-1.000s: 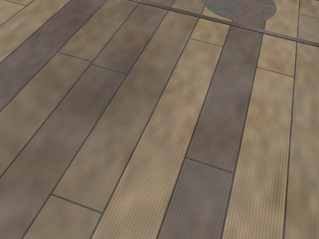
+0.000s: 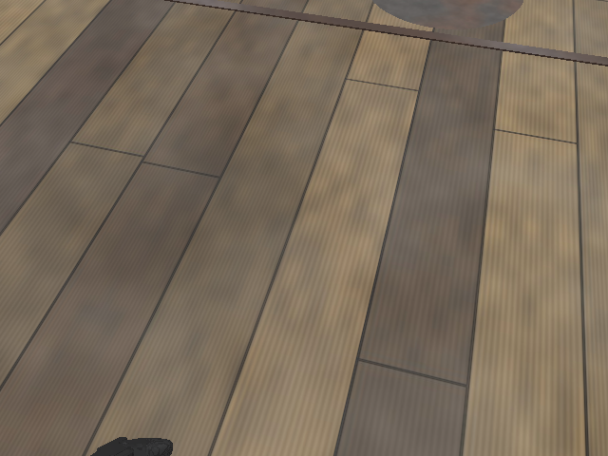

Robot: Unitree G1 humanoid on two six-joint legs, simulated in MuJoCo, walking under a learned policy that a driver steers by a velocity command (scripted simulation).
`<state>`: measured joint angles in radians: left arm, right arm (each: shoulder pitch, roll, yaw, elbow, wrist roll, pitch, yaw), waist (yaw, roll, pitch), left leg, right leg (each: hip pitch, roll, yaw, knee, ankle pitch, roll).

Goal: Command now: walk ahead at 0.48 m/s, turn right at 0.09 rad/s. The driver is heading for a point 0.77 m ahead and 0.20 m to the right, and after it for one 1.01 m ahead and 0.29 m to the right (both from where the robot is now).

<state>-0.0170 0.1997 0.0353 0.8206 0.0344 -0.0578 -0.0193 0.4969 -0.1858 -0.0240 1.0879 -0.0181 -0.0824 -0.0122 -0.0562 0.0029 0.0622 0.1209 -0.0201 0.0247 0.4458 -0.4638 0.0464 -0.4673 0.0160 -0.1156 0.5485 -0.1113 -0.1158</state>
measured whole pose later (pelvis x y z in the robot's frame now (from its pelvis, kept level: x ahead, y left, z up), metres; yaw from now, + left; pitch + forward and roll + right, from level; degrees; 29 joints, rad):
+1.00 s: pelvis +0.50 -0.07 +0.01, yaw -31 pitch +1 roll +2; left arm 0.05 0.25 0.04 0.72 0.05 -0.01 -0.06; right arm 0.34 -0.24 -0.05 0.88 0.00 -0.06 -0.02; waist -0.06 -0.02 0.08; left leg -0.06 0.05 0.25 0.49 -0.42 -0.01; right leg -0.48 0.01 -0.07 0.56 -0.10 -0.09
